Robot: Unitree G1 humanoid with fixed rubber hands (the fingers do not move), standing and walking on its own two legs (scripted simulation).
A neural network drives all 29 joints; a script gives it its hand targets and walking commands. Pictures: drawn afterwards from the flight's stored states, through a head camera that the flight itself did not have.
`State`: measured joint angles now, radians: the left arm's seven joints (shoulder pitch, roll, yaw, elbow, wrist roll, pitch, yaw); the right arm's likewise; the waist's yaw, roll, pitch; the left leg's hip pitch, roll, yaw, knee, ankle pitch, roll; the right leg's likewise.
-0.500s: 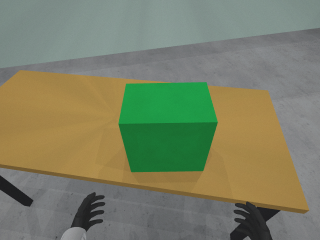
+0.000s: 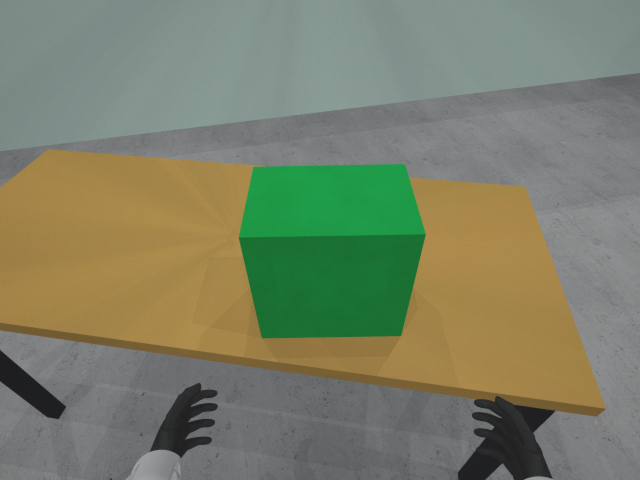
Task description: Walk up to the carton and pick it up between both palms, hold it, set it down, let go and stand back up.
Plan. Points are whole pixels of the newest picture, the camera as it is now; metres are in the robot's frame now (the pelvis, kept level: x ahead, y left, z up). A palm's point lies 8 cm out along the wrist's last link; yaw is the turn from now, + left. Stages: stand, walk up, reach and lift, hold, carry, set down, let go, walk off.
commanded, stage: let go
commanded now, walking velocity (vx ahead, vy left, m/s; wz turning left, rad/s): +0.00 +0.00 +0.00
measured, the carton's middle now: (330, 255) +0.49 +0.04 -0.01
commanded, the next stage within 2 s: stand in 0.44 s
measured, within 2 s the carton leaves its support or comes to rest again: neither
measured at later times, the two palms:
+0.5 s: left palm (179, 452) +0.19 +0.23 -0.08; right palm (527, 478) +0.18 -0.22 -0.08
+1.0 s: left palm out of the picture +0.10 +0.28 -0.13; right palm out of the picture +0.09 -0.22 -0.13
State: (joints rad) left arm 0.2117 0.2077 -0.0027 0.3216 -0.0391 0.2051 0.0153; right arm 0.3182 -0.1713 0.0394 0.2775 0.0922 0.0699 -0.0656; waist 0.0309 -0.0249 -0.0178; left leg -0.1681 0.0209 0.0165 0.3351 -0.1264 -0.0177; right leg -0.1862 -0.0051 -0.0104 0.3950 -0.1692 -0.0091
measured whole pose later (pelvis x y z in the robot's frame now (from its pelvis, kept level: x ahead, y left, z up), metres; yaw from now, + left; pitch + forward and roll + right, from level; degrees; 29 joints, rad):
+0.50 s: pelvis +0.03 +0.01 +0.00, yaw +0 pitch +1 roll +0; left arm 0.21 0.19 0.00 0.54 0.05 0.07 0.01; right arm 0.23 -0.20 -0.01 0.63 -0.04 -0.06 -0.01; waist 0.00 -0.01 -0.02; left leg -0.22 0.02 0.01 0.41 -0.20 -0.02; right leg -0.22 -0.01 -0.01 0.43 -0.23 0.00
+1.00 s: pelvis +0.07 +0.03 +0.00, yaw +0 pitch +0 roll +0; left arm 0.34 0.22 0.03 0.90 0.02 -0.02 0.03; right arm 0.34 -0.22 -0.05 0.94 -0.03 -0.01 -0.01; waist 0.00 -0.01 0.00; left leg -0.14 -0.01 0.03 0.43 -0.29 0.02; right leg -0.12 -0.04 0.00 0.42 -0.29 0.04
